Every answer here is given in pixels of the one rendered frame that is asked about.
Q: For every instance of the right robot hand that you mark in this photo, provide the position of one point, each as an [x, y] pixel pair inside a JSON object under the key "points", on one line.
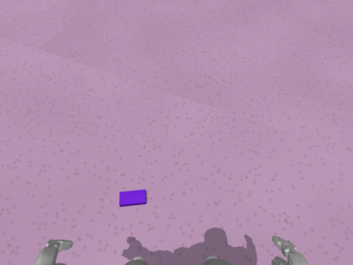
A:
{"points": [[289, 251]]}

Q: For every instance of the small box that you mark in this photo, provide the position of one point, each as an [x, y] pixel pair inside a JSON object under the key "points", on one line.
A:
{"points": [[134, 197]]}

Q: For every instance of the left robot hand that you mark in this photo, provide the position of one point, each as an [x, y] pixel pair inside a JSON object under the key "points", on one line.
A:
{"points": [[48, 254]]}

